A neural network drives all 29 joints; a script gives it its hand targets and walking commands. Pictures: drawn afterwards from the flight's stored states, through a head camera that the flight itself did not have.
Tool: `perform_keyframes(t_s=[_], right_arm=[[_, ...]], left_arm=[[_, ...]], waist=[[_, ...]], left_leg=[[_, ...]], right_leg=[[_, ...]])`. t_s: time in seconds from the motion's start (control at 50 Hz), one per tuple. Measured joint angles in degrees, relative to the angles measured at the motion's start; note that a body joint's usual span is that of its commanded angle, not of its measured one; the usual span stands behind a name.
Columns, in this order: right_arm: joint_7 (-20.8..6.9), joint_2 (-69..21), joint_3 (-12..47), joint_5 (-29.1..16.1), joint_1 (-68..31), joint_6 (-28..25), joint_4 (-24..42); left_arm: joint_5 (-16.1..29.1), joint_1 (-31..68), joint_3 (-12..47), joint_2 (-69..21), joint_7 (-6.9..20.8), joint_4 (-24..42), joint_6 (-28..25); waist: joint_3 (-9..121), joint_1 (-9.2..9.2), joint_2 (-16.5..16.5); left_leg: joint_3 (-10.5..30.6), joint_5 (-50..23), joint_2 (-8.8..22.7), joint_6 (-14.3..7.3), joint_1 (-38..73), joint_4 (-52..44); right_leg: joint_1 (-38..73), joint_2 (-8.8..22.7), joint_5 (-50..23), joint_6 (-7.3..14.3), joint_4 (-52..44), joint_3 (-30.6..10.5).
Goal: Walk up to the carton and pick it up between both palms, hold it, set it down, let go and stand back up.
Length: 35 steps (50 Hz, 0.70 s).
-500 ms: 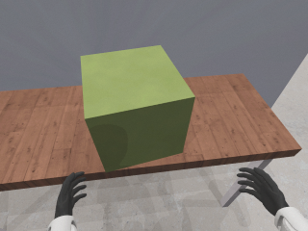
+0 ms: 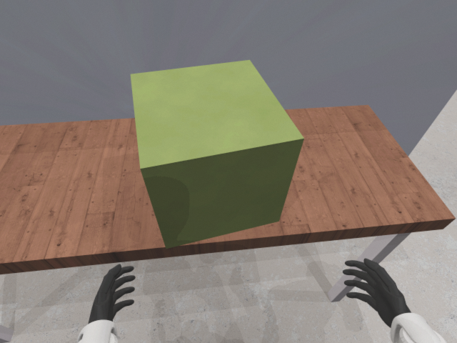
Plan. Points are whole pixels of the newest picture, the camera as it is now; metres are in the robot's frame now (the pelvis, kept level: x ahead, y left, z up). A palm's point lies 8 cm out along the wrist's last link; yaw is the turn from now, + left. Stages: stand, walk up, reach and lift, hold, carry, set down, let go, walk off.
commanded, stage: set down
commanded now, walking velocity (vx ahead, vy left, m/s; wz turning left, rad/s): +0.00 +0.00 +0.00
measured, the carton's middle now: (208, 152) +0.47 +0.07 +0.06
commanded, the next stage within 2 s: let go in 1.00 s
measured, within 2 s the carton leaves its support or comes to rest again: neither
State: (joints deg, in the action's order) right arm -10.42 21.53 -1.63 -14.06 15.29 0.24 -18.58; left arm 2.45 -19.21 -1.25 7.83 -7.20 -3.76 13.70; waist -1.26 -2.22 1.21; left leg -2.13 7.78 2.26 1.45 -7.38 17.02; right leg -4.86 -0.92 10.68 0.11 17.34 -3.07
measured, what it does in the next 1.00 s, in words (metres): stands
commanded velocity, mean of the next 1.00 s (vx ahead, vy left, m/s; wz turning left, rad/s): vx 0.00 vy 0.00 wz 0.00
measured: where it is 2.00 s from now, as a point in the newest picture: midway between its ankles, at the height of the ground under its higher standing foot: outside the picture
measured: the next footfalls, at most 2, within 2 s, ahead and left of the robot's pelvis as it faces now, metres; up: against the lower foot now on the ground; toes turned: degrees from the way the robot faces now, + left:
none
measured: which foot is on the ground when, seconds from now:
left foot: down 0.00-1.00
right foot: down 0.00-1.00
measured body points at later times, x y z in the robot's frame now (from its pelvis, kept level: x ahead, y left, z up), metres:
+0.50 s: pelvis +0.01 +0.00 +0.00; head +0.02 +0.01 +0.45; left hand +0.17 +0.23 -0.06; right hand +0.19 -0.23 -0.06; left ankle +0.02 +0.13 -0.75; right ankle -0.01 -0.12 -0.75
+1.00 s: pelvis +0.00 +0.01 +0.00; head +0.01 +0.02 +0.45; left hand +0.17 +0.24 -0.09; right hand +0.18 -0.21 -0.08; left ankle +0.02 +0.13 -0.75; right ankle -0.01 -0.12 -0.75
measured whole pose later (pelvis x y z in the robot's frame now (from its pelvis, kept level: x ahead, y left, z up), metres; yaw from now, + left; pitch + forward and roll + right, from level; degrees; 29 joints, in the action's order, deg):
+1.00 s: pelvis +0.00 +0.01 +0.00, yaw +0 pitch -4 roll +0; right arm -1.4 9.8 -0.2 -0.5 10.3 -8.0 -35.8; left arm -0.2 -12.2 -1.7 10.5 -1.0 -25.2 9.6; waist -5.3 -1.1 1.1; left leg -2.2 10.1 1.6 0.8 -6.3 20.4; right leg -3.5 0.0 12.7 -0.6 20.0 -2.4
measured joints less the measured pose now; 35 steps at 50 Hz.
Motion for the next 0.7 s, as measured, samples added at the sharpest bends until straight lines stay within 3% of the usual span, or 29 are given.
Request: perform_keyframes(t_s=[0.26, 0.7], right_arm=[[0.32, -2.45, 0.11, 3.77, 0.29, -4.21, -5.39], [7.14, -8.20, 2.16, 9.54, -1.72, -9.01, -12.56]], left_arm=[[-1.17, -0.87, 0.78, 0.01, 1.05, -5.57, -3.58], [-1.46, 3.32, -0.39, 2.95, 5.22, -16.17, -5.90]], waist=[[-0.22, 0.56, -0.07], [-2.37, 1.41, -0.69]], left_leg=[[0.59, 1.13, -0.35, -0.23, -0.07, 0.87], [0.68, 1.64, -0.04, 0.20, 1.43, 1.77]], right_leg=[[0.77, 0.39, 0.69, -0.25, -0.39, 0.77], [1.86, 0.14, 1.64, 0.14, 1.36, 1.16]])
